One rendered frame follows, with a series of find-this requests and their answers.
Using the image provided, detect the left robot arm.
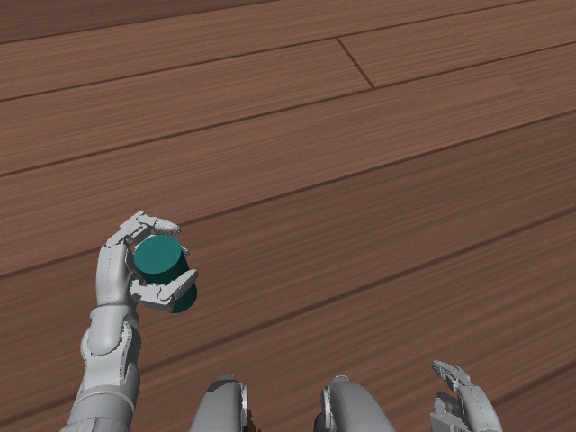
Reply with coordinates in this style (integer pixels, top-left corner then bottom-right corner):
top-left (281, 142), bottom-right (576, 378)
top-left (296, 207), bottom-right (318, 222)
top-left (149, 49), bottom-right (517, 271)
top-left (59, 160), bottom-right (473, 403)
top-left (59, 303), bottom-right (141, 432)

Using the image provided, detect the right robot hand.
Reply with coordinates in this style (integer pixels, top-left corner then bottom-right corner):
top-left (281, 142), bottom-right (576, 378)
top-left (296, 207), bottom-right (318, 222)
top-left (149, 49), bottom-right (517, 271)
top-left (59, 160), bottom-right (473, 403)
top-left (429, 360), bottom-right (503, 432)

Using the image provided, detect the left robot hand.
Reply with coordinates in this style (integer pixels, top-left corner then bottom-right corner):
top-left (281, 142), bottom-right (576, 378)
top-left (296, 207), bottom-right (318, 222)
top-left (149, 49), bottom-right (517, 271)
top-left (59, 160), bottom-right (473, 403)
top-left (95, 211), bottom-right (198, 312)

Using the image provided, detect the can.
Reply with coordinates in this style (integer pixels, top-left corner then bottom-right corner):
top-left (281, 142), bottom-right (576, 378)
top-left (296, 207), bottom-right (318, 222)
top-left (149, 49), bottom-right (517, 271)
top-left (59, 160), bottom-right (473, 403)
top-left (134, 235), bottom-right (197, 313)

